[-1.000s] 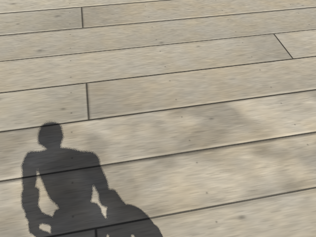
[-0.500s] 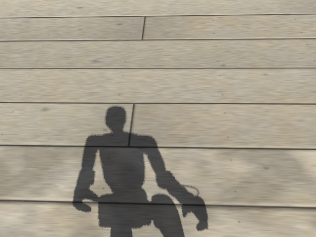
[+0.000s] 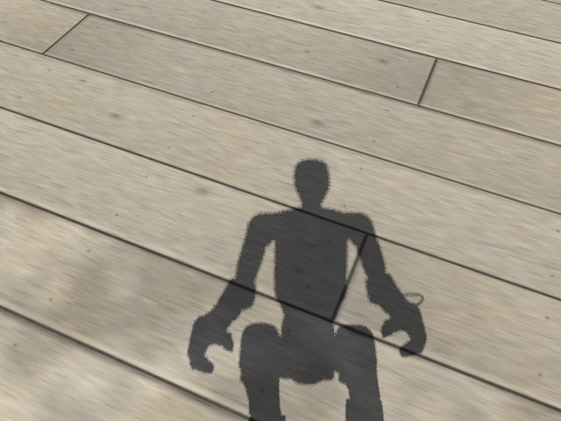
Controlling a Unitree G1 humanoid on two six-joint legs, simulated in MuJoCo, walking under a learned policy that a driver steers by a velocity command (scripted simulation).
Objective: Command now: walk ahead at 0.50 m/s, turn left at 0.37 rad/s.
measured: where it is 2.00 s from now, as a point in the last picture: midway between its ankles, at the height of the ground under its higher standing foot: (183, 212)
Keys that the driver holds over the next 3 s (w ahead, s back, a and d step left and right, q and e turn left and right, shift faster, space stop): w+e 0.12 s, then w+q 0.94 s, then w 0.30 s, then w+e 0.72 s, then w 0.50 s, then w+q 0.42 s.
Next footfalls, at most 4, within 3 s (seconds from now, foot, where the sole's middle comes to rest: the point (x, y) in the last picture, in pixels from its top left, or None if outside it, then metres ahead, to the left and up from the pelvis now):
0.42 right None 0.41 -0.12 -0.77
0.96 left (230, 348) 0.62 0.16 -0.77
1.54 right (225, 228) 0.98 0.20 -0.77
2.04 left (143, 176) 1.17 0.47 -0.77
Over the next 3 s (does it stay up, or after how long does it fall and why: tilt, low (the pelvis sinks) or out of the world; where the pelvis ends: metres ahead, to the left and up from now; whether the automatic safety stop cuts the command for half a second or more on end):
stays up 1.52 0.38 0.00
